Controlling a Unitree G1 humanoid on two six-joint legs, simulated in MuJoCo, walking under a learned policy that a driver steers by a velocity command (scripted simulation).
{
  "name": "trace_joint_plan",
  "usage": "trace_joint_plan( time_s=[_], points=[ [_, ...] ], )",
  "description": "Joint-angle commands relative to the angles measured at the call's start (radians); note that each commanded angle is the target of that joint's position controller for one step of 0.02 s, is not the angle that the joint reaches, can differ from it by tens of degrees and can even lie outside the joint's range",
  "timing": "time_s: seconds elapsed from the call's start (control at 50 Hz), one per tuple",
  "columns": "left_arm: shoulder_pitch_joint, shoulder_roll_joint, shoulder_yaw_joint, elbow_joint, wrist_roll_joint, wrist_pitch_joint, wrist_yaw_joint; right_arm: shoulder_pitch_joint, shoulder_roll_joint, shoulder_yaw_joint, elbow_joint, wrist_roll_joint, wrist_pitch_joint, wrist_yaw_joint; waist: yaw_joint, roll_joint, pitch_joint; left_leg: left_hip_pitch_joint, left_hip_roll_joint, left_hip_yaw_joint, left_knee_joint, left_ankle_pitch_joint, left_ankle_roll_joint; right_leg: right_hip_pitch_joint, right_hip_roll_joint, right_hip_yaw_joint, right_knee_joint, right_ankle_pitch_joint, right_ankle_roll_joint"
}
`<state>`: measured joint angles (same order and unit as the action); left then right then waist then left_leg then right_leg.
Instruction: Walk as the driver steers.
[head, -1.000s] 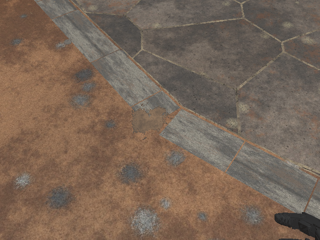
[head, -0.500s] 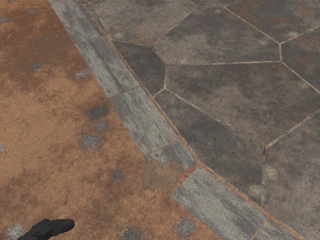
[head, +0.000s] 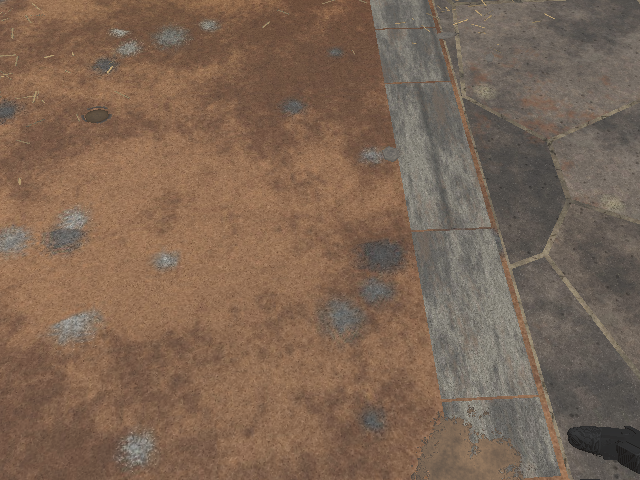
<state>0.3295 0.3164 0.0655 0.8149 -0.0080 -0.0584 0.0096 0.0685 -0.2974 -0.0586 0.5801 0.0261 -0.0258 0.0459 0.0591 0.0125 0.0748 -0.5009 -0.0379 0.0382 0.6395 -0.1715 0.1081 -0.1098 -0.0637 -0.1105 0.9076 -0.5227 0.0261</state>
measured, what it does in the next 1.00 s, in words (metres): walks ahead, turning right: right foot, then left foot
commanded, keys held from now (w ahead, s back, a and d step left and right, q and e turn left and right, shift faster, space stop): w+q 0.10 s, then w+e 0.66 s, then e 0.24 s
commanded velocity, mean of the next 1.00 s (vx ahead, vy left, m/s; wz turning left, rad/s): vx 0.45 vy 0.00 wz -0.20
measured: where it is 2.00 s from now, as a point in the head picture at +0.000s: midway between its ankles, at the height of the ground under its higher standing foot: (386, 375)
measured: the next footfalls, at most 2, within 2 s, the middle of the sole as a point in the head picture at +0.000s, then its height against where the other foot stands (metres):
right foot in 0.48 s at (413, 464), level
left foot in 0.94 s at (342, 327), level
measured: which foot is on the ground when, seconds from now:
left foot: down 0.00-0.50, up 0.52-0.92, down 0.94-1.00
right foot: up 0.00-0.46, down 0.48-0.94, up 0.96-1.00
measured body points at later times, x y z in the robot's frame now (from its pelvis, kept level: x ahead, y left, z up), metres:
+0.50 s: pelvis +0.30 -0.04 +0.00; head +0.33 -0.04 +0.45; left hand +0.50 +0.21 -0.08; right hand +0.34 -0.33 -0.12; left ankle +0.11 +0.07 -0.70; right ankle +0.42 -0.13 -0.72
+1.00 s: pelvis +0.57 -0.04 +0.01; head +0.61 -0.04 +0.46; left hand +0.71 +0.23 -0.11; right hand +0.73 -0.34 -0.06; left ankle +0.72 +0.04 -0.72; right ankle +0.42 -0.12 -0.67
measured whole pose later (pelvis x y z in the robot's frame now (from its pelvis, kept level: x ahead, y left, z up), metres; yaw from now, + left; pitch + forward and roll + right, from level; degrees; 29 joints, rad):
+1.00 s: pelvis +0.57 -0.04 +0.01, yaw -18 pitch +2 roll +1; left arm 0.34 0.32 0.07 0.71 -0.02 0.00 0.03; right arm 0.04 -0.27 -0.03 0.65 -0.02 -0.09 0.00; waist 0.07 -0.02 0.03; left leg -0.48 -0.04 -0.04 0.51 -0.09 0.01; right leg -0.27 0.12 0.21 0.95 -0.59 0.00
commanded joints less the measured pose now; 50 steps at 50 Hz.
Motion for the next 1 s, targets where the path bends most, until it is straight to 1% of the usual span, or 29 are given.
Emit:
trace_joint_plan(
  time_s=[0.02, 0.04, 0.06, 0.08, 0.12, 0.18, 0.24, 0.28, 0.34, 0.38, 0.42, 0.44, 0.46, 0.48, 0.5, 0.52, 0.54, 0.56, 0.58, 0.6, 0.66, 0.78, 0.86, 0.9, 0.92, 0.94, 0.96, 0.98, 1.0],
  points=[
    [-0.124, 0.151, 0.014, -0.175, -0.034, -0.079, -0.02, 0.308, -0.188, -0.064, 0.0, -0.007, -0.024, -0.013, -0.184, 0.092, -0.288, 0.82, 0.335, -0.698, -0.347, -0.168, 0.253, -0.744, 0.026, 0.204, 0.446, 0.049, -0.034],
    [-0.128, 0.135, 0.008, -0.173, -0.021, -0.086, -0.013, 0.248, -0.168, -0.057, -0.001, -0.005, -0.03, -0.014, -0.134, 0.009, -0.206, 0.669, 0.291, -0.587, -0.349, -0.059, 0.221, -0.695, -0.014, 0.2, 0.359, 0.132, -0.035],
    [-0.124, 0.136, 0.012, -0.163, 0.006, -0.085, -0.007, 0.188, -0.142, -0.049, -0.009, -0.008, -0.031, -0.017, -0.093, -0.006, -0.152, 0.541, 0.252, -0.501, -0.359, 0.06, 0.2, -0.63, -0.038, 0.198, 0.277, 0.173, -0.022],
    [-0.102, 0.14, 0.017, -0.158, 0.016, -0.074, -0.008, 0.155, -0.126, -0.041, -0.021, -0.022, -0.032, -0.021, -0.058, 0.021, -0.135, 0.453, 0.228, -0.455, -0.38, 0.144, 0.196, -0.563, -0.055, 0.205, 0.244, 0.205, -0.012],
    [-0.067, 0.114, 0.012, -0.142, 0.021, -0.053, -0.011, 0.135, -0.114, -0.036, -0.008, -0.023, -0.038, -0.029, -0.031, 0.029, -0.126, 0.362, 0.214, -0.385, -0.408, 0.26, 0.201, -0.51, -0.06, 0.178, 0.182, 0.234, 0.019],
    [-0.121, 0.063, -0.008, -0.144, 0.019, -0.036, -0.014, 0.17, -0.126, -0.033, 0.039, -0.025, -0.047, -0.042, -0.055, 0.04, -0.088, 0.295, 0.182, -0.251, -0.438, 0.35, 0.173, -0.506, -0.066, 0.146, 0.024, 0.403, 0.048],
    [-0.223, 0.038, -0.022, -0.158, 0.006, -0.04, -0.025, 0.207, -0.133, -0.028, 0.075, -0.024, -0.051, -0.046, -0.107, 0.05, -0.058, 0.284, 0.147, -0.162, -0.451, 0.26, 0.117, -0.46, -0.045, 0.126, -0.187, 0.632, 0.028],
    [-0.282, 0.037, -0.025, -0.173, -0.007, -0.043, -0.035, 0.246, -0.15, -0.029, 0.102, -0.023, -0.056, -0.043, -0.139, 0.049, -0.036, 0.316, 0.177, -0.162, -0.473, 0.175, 0.11, -0.45, -0.029, 0.121, -0.266, 0.707, 0.009],
    [-0.335, 0.052, -0.021, -0.198, -0.016, -0.044, -0.052, 0.279, -0.159, -0.032, 0.143, -0.022, -0.053, -0.04, -0.156, 0.038, 0.002, 0.454, 0.238, -0.16, -0.456, 0.179, 0.103, -0.533, -0.019, 0.137, -0.331, 0.653, -0.031],
    [-0.35, 0.055, -0.02, -0.216, -0.014, -0.044, -0.066, 0.29, -0.165, -0.037, 0.163, -0.02, -0.045, -0.044, -0.151, 0.035, 0.008, 0.549, 0.274, -0.15, -0.417, 0.256, 0.089, -0.576, -0.003, 0.144, -0.352, 0.556, -0.063],
    [-0.309, 0.066, -0.014, -0.219, -0.01, -0.041, -0.074, 0.272, -0.176, -0.042, 0.167, -0.019, -0.034, -0.051, -0.119, 0.049, -0.023, 0.602, 0.28, -0.117, -0.34, 0.473, 0.062, -0.523, 0.029, 0.118, -0.363, 0.457, -0.095],
    [-0.25, 0.086, -0.003, -0.208, -0.006, -0.038, -0.073, 0.258, -0.185, -0.044, 0.163, -0.022, -0.028, -0.055, -0.085, 0.063, -0.074, 0.61, 0.267, -0.095, -0.258, 0.667, 0.045, -0.43, 0.065, 0.083, -0.358, 0.417, -0.114],
    [-0.127, 0.118, 0.018, -0.178, -0.002, -0.034, -0.067, 0.239, -0.183, -0.042, 0.155, -0.024, -0.018, -0.061, -0.016, 0.051, -0.154, 0.583, 0.23, -0.049, -0.09, 0.823, 0.02, -0.258, 0.112, 0.045, -0.381, 0.435, -0.14],
    [0.015, 0.172, 0.042, -0.154, -0.003, -0.03, -0.058, 0.245, -0.165, -0.031, 0.139, -0.033, -0.017, -0.072, 0.046, 0.009, -0.252, 0.426, 0.193, -0.013, 0.146, 0.72, -0.019, 0.003, 0.055, 0.148, -0.369, 0.504, -0.186],
    [0.098, 0.283, 0.069, -0.155, -0.002, -0.029, -0.054, 0.367, -0.074, 0.001, 0.101, -0.047, -0.04, -0.062, 0.005, -0.217, -0.398, 0.008, 0.026, 0.01, 0.558, 0.179, -0.105, 0.404, -0.199, 0.637, -0.398, 0.391, -0.377],
    [0.134, 0.201, 0.05, -0.145, -0.018, -0.025, -0.054, 0.329, -0.083, 0.008, 0.113, -0.045, -0.066, -0.048, 0.036, -0.235, -0.469, -0.18, -0.05, -0.13, 0.685, -0.365, -0.115, 0.517, -0.26, 0.935, -0.572, 0.238, -0.415],
    [0.087, 0.155, 0.033, -0.154, -0.014, -0.021, -0.048, 0.237, -0.148, -0.008, 0.083, -0.006, -0.088, -0.032, 0.05, -0.165, -0.332, -0.274, 0.017, -0.178, 0.724, -0.315, -0.097, 0.43, -0.24, 0.819, -0.6, 0.152, -0.359],
    [0.027, 0.143, 0.03, -0.17, -0.007, -0.018, -0.044, 0.164, -0.144, -0.003, 0.062, 0.001, -0.1, -0.029, 0.036, -0.07, -0.224, -0.275, 0.06, -0.157, 0.668, -0.241, -0.085, 0.283, -0.203, 0.706, -0.615, 0.187, -0.327],
    [-0.023, 0.129, 0.024, -0.179, -0.002, -0.014, -0.042, 0.131, -0.137, -0.004, 0.053, -0.018, -0.105, -0.033, 0.003, -0.009, -0.137, -0.252, 0.091, -0.142, 0.575, -0.196, -0.089, 0.141, -0.17, 0.623, -0.635, 0.286, -0.315],
    [-0.053, 0.111, 0.017, -0.191, 0.007, -0.015, -0.038, 0.139, -0.139, -0.011, 0.052, -0.035, -0.1, -0.039, -0.032, -0.023, -0.112, -0.187, 0.118, -0.144, 0.505, -0.157, -0.096, 0.049, -0.136, 0.565, -0.655, 0.39, -0.306],
    [-0.08, 0.114, 0.019, -0.199, 0.003, -0.015, -0.026, 0.185, -0.108, -0.006, 0.063, -0.048, -0.078, -0.046, -0.074, -0.073, -0.102, -0.115, 0.121, -0.116, 0.399, -0.118, -0.145, -0.077, -0.089, 0.472, -0.686, 0.565, -0.319],
    [-0.006, 0.153, 0.035, -0.154, -0.013, 0.003, 0.005, -0.025, -0.054, 0.015, 0.018, -0.042, -0.08, -0.045, -0.003, -0.087, -0.067, -0.005, 0.044, -0.088, -0.018, 0.233, -0.191, -0.179, 0.001, 0.369, -0.654, 0.589, -0.242],
    [0.045, 0.146, 0.04, -0.128, -0.018, 0.036, 0.02, -0.067, -0.089, -0.002, 0.006, -0.035, -0.091, -0.034, 0.001, -0.112, -0.103, 0.062, -0.013, -0.119, -0.152, 0.238, -0.165, -0.075, -0.009, 0.459, -0.518, 0.666, -0.19],
    [0.005, 0.136, 0.041, -0.145, -0.013, 0.048, 0.029, -0.015, -0.112, -0.016, 0.021, -0.035, -0.096, -0.033, -0.038, -0.138, -0.124, 0.111, -0.007, -0.137, -0.191, 0.197, -0.133, -0.025, -0.012, 0.516, -0.422, 0.693, -0.161],
    [-0.032, 0.121, 0.037, -0.162, -0.014, 0.051, 0.029, 0.047, -0.121, -0.023, 0.036, -0.041, -0.1, -0.038, -0.08, -0.133, -0.153, 0.206, 0.015, -0.125, -0.256, 0.277, -0.107, -0.035, 0.022, 0.504, -0.338, 0.693, -0.129],
    [-0.036, 0.075, 0.022, -0.187, -0.003, 0.048, 0.026, 0.134, -0.164, -0.032, 0.042, -0.059, -0.103, -0.046, -0.113, -0.069, -0.266, 0.427, 0.144, -0.206, -0.224, 0.465, -0.048, -0.115, 0.075, 0.459, -0.148, 0.563, -0.088],
    [0.131, -0.004, 0.001, -0.181, 0.014, 0.044, 0.021, 0.174, -0.206, -0.035, 0.036, -0.076, -0.088, -0.055, -0.044, 0.187, -0.39, 0.737, 0.414, -0.47, -0.134, 0.88, 0.098, -0.359, 0.203, 0.352, 0.133, -0.123, -0.023],
    [0.238, 0.079, 0.004, -0.174, -0.009, 0.043, 0.014, 0.221, -0.193, -0.043, 0.059, -0.042, -0.063, -0.048, -0.044, 0.296, -0.503, 0.819, 0.547, -0.703, -0.15, 0.685, 0.213, -0.492, 0.165, 0.299, 0.34, -0.229, 0.005],
    [0.165, 0.152, 0.028, -0.158, -0.022, 0.056, 0.018, 0.171, -0.129, -0.029, 0.03, -0.036, -0.048, -0.052, -0.073, 0.157, -0.405, 0.72, 0.472, -0.62, -0.199, 0.488, 0.177, -0.539, 0.113, 0.298, 0.42, -0.129, 0.037]
  ],
)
